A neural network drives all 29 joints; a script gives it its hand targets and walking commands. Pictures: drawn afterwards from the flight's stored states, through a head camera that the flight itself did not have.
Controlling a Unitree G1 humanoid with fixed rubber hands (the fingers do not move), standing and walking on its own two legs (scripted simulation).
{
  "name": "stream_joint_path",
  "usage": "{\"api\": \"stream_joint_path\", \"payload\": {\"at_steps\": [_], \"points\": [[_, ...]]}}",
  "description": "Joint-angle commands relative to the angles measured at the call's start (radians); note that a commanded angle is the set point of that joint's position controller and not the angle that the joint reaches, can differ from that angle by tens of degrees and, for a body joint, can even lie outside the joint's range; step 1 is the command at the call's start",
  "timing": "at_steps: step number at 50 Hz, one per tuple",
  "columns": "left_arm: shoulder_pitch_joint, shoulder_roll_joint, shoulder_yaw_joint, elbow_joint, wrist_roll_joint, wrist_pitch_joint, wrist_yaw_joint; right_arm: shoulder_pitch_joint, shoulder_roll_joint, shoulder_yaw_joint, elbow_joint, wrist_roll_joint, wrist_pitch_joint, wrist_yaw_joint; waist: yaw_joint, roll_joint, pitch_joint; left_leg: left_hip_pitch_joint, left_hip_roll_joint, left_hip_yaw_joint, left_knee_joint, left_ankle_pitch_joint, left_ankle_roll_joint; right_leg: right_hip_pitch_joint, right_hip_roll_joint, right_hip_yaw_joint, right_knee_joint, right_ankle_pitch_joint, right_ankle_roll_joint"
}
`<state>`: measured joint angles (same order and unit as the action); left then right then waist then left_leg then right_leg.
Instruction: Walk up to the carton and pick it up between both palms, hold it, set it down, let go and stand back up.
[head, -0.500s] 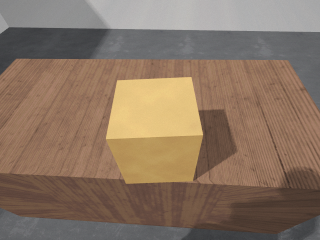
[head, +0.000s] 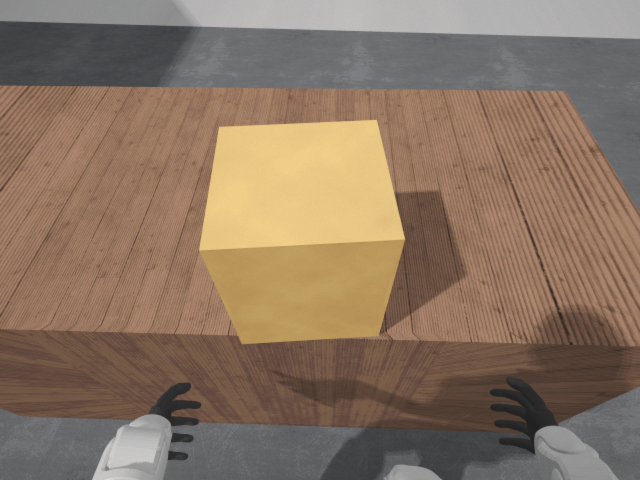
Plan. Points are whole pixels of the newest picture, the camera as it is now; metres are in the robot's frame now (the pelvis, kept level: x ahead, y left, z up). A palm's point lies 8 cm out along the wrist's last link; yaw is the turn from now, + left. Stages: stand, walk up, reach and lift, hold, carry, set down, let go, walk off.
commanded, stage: reach and lift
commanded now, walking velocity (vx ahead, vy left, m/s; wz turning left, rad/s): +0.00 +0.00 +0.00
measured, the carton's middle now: (304, 239) +0.42 +0.04 +0.02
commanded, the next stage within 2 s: none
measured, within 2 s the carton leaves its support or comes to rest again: neither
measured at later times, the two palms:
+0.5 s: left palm (148, 455) +0.17 +0.24 -0.07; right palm (545, 469) +0.14 -0.24 -0.07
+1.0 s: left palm (140, 443) +0.18 +0.24 -0.04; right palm (532, 450) +0.16 -0.22 -0.04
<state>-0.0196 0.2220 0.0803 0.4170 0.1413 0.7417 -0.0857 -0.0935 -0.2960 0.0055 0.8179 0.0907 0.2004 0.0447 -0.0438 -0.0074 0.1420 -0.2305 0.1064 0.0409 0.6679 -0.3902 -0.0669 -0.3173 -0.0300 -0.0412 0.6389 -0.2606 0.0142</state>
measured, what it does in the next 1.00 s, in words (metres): stands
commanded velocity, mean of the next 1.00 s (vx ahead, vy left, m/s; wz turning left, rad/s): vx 0.00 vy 0.00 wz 0.00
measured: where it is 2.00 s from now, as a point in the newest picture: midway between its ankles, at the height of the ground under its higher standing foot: outside the picture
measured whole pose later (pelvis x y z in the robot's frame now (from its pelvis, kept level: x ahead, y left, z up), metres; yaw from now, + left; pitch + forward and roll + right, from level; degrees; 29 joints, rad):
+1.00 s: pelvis +0.02 +0.01 +0.02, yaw +0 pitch -6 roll -1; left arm 0.25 0.16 0.03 0.37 0.00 0.18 0.03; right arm 0.25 -0.19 -0.08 0.58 -0.01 -0.14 0.06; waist 0.01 0.01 0.09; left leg 0.00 0.08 0.06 0.37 -0.27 -0.04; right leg -0.08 -0.03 -0.02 0.34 -0.15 0.04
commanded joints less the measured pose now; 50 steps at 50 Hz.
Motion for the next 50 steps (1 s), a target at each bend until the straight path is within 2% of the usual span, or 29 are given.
{"api": "stream_joint_path", "payload": {"at_steps": [1,2,6,7,9,11,12,13,14,15,16,19,21,23,25,27,28,33,35,39,41,42,43,44,45,46,47,48,50], "points": [[0.188,0.126,0.060,-0.152,0.050,-0.007,-0.004,0.129,-0.134,-0.021,-0.147,-0.021,-0.031,-0.014,0.032,-0.025,-0.071,-0.001,-0.113,0.115,-0.148,0.282,-0.006,0.166,0.069,-0.057,-0.163,0.193,-0.010],[0.182,0.127,0.077,-0.156,0.044,-0.046,0.011,0.118,-0.105,-0.025,-0.178,-0.024,-0.044,-0.003,0.056,-0.019,-0.078,-0.002,-0.114,0.113,-0.156,0.322,0.004,0.169,0.055,-0.042,-0.170,0.226,-0.012],[0.050,0.089,0.027,-0.181,-0.034,-0.195,0.043,0.105,-0.026,-0.088,-0.270,-0.092,-0.126,0.045,0.018,0.027,-0.167,-0.054,-0.075,0.105,-0.151,0.245,0.016,0.150,0.056,-0.005,-0.164,0.163,-0.034],[0.026,0.098,0.000,-0.181,-0.065,-0.225,0.049,0.104,-0.026,-0.100,-0.281,-0.096,-0.146,0.046,-0.016,0.005,-0.230,-0.046,-0.058,0.083,-0.139,0.257,0.022,0.159,0.057,-0.009,-0.137,0.175,-0.032],[0.023,0.088,-0.021,-0.174,-0.099,-0.267,0.066,0.136,-0.048,-0.148,-0.241,-0.120,-0.176,0.047,-0.002,0.013,-0.278,-0.056,-0.061,0.084,-0.132,0.266,0.004,0.152,0.056,-0.022,-0.126,0.208,-0.034],[0.048,0.112,-0.002,-0.141,-0.109,-0.281,0.072,0.159,-0.037,-0.163,-0.240,-0.121,-0.195,0.037,-0.013,0.019,-0.280,-0.012,-0.069,0.073,-0.112,0.313,0.002,0.128,0.050,-0.021,-0.123,0.265,-0.030],[0.068,0.092,-0.012,-0.127,-0.110,-0.287,0.076,0.134,-0.047,-0.153,-0.226,-0.133,-0.206,0.030,0.006,0.018,-0.303,-0.002,-0.076,0.066,-0.114,0.313,0.005,0.140,0.046,-0.025,-0.137,0.271,-0.033],[0.071,0.105,-0.011,-0.128,-0.104,-0.278,0.075,0.172,-0.025,-0.151,-0.191,-0.119,-0.205,0.023,-0.009,0.047,-0.257,-0.012,-0.091,0.072,-0.136,0.265,-0.001,0.162,0.060,-0.028,-0.150,0.211,-0.027],[0.076,0.087,0.007,-0.089,-0.083,-0.278,0.081,0.167,-0.032,-0.152,-0.171,-0.127,-0.206,0.020,0.020,0.043,-0.208,-0.026,-0.094,0.079,-0.156,0.225,0.006,0.171,0.048,-0.017,-0.173,0.195,-0.033],[0.095,0.086,0.013,-0.083,-0.087,-0.281,0.083,0.175,-0.036,-0.129,-0.192,-0.115,-0.209,0.018,0.006,0.006,-0.206,-0.009,-0.085,0.058,-0.176,0.227,0.017,0.185,0.060,-0.024,-0.176,0.184,-0.024],[0.149,0.041,0.000,-0.052,-0.082,-0.280,0.089,0.197,-0.066,-0.158,-0.154,-0.116,-0.207,0.015,0.000,0.035,-0.189,0.001,-0.082,0.061,-0.214,0.237,-0.001,0.220,0.063,-0.043,-0.198,0.185,-0.031],[0.189,0.032,0.010,-0.064,-0.076,-0.301,0.094,0.229,-0.062,-0.133,-0.194,-0.116,-0.245,0.021,0.057,0.009,-0.218,0.057,-0.093,0.071,-0.232,0.377,-0.009,0.271,0.078,-0.050,-0.209,0.253,-0.026],[0.204,0.015,0.017,-0.066,-0.058,-0.343,0.099,0.234,-0.058,-0.138,-0.190,-0.123,-0.275,0.026,0.021,0.023,-0.171,0.061,-0.098,0.064,-0.248,0.423,-0.016,0.264,0.080,-0.045,-0.243,0.267,-0.028],[0.189,0.020,0.011,-0.034,-0.091,-0.367,0.105,0.222,-0.052,-0.126,-0.204,-0.113,-0.290,0.032,0.054,-0.004,-0.162,0.061,-0.095,0.055,-0.267,0.376,0.005,0.249,0.082,-0.043,-0.267,0.207,-0.022],[0.161,-0.009,0.009,-0.046,-0.087,-0.409,0.111,0.222,-0.032,-0.105,-0.242,-0.117,-0.299,0.035,0.045,-0.024,-0.116,0.042,-0.100,0.071,-0.286,0.316,0.008,0.267,0.076,-0.030,-0.289,0.154,-0.024],[0.106,0.038,0.009,-0.104,-0.097,-0.437,0.117,0.231,-0.007,-0.129,-0.240,-0.119,-0.304,0.034,0.028,0.009,-0.153,0.005,-0.098,0.069,-0.295,0.251,0.004,0.266,0.071,-0.016,-0.275,0.125,-0.032],[0.115,0.039,-0.007,-0.120,-0.099,-0.447,0.127,0.264,-0.032,-0.137,-0.198,-0.114,-0.304,0.034,0.027,0.014,-0.185,0.032,-0.095,0.064,-0.272,0.286,0.007,0.241,0.048,-0.006,-0.274,0.170,-0.036],[0.147,0.056,0.011,-0.085,-0.109,-0.468,0.106,0.258,0.006,-0.100,-0.211,-0.091,-0.306,0.021,0.037,0.019,-0.116,0.050,-0.111,0.074,-0.316,0.221,0.026,0.258,0.048,0.006,-0.317,0.099,-0.017],[0.143,0.025,-0.015,-0.100,-0.111,-0.473,0.112,0.255,-0.014,-0.111,-0.178,-0.102,-0.305,0.019,0.029,0.051,-0.116,0.046,-0.104,0.076,-0.335,0.219,0.001,0.265,0.052,-0.009,-0.315,0.091,-0.021],[0.171,0.023,-0.019,-0.173,-0.123,-0.510,0.109,0.264,0.000,-0.115,-0.265,-0.109,-0.337,0.008,0.049,0.003,-0.110,0.073,-0.107,0.086,-0.334,0.251,0.010,0.297,0.058,-0.010,-0.317,0.120,-0.010],[0.192,0.018,-0.043,-0.140,-0.132,-0.517,0.106,0.259,-0.004,-0.120,-0.283,-0.115,-0.347,0.008,0.030,0.004,-0.126,0.053,-0.098,0.061,-0.368,0.236,0.026,0.295,0.071,-0.016,-0.317,0.107,-0.004],[0.222,0.008,-0.033,-0.130,-0.127,-0.528,0.104,0.289,-0.002,-0.123,-0.279,-0.110,-0.346,0.009,0.028,0.009,-0.065,0.044,-0.102,0.074,-0.372,0.219,0.011,0.313,0.071,-0.012,-0.341,0.100,-0.007],[0.227,0.011,-0.032,-0.140,-0.131,-0.539,0.104,0.299,0.000,-0.121,-0.298,-0.124,-0.342,0.015,0.056,-0.010,-0.073,0.041,-0.094,0.076,-0.368,0.226,0.014,0.347,0.066,-0.018,-0.320,0.108,-0.007],[0.218,0.027,-0.034,-0.117,-0.131,-0.550,0.104,0.282,0.006,-0.111,-0.306,-0.115,-0.347,0.015,0.035,0.004,-0.050,0.035,-0.101,0.066,-0.398,0.198,0.018,0.327,0.079,-0.014,-0.342,0.077,-0.005],[0.243,0.009,-0.028,-0.123,-0.137,-0.563,0.108,0.284,0.008,-0.117,-0.336,-0.104,-0.353,0.017,0.066,-0.030,-0.044,0.022,-0.100,0.072,-0.391,0.219,0.015,0.359,0.071,-0.011,-0.337,0.097,-0.006],[0.228,0.008,-0.014,-0.119,-0.132,-0.576,0.113,0.282,-0.007,-0.118,-0.317,-0.110,-0.359,0.014,0.074,0.009,-0.057,0.022,-0.092,0.072,-0.402,0.212,0.019,0.375,0.079,-0.011,-0.329,0.083,-0.009],[0.236,0.029,-0.029,-0.145,-0.146,-0.587,0.121,0.302,0.006,-0.102,-0.323,-0.083,-0.363,0.019,0.057,0.011,-0.053,0.024,-0.100,0.080,-0.405,0.237,0.016,0.382,0.067,0.006,-0.349,0.102,-0.007],[0.238,0.019,-0.016,-0.163,-0.136,-0.600,0.125,0.318,0.015,-0.097,-0.340,-0.091,-0.372,0.021,0.082,-0.016,-0.089,0.062,-0.103,0.073,-0.389,0.294,0.014,0.378,0.062,0.009,-0.336,0.160,-0.011],[0.243,0.001,-0.029,-0.192,-0.144,-0.634,0.125,0.316,0.021,-0.102,-0.386,-0.100,-0.395,0.021,0.064,-0.005,-0.114,0.087,-0.103,0.079,-0.369,0.319,0.000,0.369,0.064,0.017,-0.331,0.189,-0.012]]}}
